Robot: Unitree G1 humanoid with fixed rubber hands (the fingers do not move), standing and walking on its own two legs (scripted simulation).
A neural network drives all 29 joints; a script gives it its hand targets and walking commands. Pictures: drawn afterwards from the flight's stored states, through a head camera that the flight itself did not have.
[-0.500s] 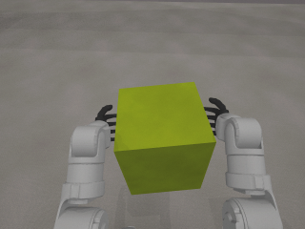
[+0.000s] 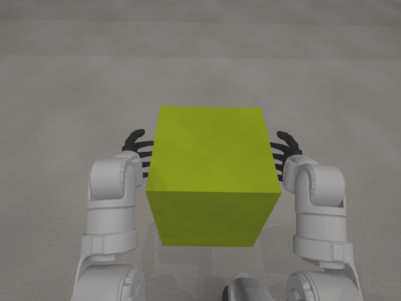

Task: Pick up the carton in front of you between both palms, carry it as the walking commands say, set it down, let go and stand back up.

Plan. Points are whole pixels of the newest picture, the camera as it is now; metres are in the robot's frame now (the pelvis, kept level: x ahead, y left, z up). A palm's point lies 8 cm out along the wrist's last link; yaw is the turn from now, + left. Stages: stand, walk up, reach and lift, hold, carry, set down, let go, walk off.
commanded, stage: carry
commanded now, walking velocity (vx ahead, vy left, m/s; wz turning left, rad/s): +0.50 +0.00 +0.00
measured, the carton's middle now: (209, 180) +0.37 -0.02 +0.00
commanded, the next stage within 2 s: none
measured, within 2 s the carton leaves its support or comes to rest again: neither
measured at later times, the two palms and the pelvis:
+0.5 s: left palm (125, 81) +0.58 +0.17 +0.10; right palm (250, 75) +0.59 -0.13 +0.10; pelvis +0.33 +0.01 +0.00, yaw +2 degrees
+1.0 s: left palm (141, 18) +0.89 +0.16 +0.10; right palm (235, 19) +0.89 -0.14 +0.10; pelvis +0.63 +0.01 -0.01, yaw +1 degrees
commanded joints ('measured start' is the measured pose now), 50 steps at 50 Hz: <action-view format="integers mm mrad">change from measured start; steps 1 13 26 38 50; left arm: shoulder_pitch -549 -149 -65 -152 -30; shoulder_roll -1107 -1121 -913 -1091 -913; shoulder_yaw -637 -807 -787 -827 -786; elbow -235 -442 -380 -436 -426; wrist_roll -340 -378 -362 -380 -363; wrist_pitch -57 -54 17 -51 15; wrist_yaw -182 -301 -314 -294 -297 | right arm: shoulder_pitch -661 -204 -60 -179 -61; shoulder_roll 1117 1053 907 1080 891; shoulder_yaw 727 850 814 861 826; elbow -215 -377 -293 -356 -350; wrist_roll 455 355 311 401 329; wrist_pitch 0 -6 55 -13 48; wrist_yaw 285 322 308 341 311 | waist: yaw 19 66 50 35 56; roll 141 -54 -88 127 83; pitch -496 -468 -261 -351 -360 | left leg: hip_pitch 458 -431 -6 212 146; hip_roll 214 95 25 314 184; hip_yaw -135 -84 155 -140 129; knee -30 558 24 -297 178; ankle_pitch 839 -67 150 17 477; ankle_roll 59 -87 -65 65 -34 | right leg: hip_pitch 81 892 567 74 618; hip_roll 43 -286 -155 -82 12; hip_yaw -71 238 -81 -17 -186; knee -220 -556 -404 12 -390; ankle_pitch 143 380 158 28 81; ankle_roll -8 -164 -72 10 -45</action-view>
